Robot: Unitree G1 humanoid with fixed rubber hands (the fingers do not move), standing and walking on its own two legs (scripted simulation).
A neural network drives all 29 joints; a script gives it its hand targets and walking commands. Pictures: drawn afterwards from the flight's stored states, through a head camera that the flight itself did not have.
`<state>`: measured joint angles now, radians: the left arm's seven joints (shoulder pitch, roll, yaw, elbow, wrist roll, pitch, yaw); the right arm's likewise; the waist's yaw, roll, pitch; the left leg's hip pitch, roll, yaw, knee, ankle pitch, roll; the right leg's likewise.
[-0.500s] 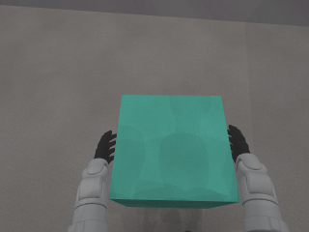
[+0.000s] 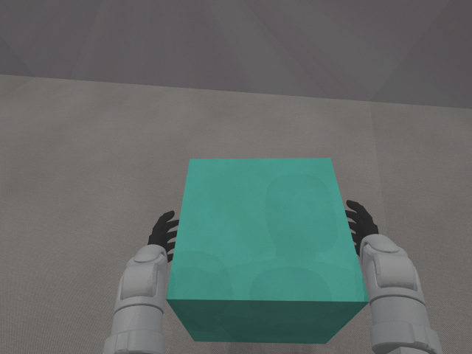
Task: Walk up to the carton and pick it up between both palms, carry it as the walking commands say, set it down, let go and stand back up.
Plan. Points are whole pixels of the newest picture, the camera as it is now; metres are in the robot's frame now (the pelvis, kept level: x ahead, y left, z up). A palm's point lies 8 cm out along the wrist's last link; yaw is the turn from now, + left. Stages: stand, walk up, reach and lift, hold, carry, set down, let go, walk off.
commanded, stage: reach and lift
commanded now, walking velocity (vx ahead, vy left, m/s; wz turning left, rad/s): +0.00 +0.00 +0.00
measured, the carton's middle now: (259, 253) +0.33 -0.01 -0.04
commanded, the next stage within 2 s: hold in 1.12 s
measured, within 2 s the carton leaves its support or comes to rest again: neither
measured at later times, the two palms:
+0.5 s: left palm (150, 260) +0.28 +0.19 +0.03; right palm (364, 247) +0.30 -0.18 +0.05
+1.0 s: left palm (154, 261) +0.28 +0.18 +0.04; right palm (374, 249) +0.29 -0.19 +0.06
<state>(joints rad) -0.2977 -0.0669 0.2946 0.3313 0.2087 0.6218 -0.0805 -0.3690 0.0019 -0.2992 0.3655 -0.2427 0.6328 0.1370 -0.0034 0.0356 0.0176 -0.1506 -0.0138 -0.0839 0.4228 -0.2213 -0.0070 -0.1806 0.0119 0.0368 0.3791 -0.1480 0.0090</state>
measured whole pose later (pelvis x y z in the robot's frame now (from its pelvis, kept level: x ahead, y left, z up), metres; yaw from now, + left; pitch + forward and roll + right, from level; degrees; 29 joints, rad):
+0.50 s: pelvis +0.02 +0.00 +0.00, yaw -1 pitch -7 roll +0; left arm -0.14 -0.06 0.23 0.13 0.20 0.74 -0.09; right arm -0.23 0.02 -0.23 0.20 -0.19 0.74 0.12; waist 0.02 0.01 0.06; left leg 0.01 -0.01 -0.06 0.32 -0.21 0.00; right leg -0.04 0.01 0.06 0.29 -0.14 0.01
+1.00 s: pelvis +0.01 +0.00 +0.01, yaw -2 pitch -6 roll +0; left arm -0.10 -0.07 0.21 0.05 0.18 0.75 -0.08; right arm -0.19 0.00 -0.19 0.13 -0.17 0.74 0.12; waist 0.01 -0.01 0.04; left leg 0.00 -0.01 -0.05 0.30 -0.19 0.00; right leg -0.06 0.01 0.07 0.29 -0.12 0.01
